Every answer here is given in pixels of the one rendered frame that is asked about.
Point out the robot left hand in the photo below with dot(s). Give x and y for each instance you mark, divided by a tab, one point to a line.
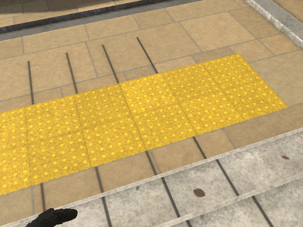
51	217

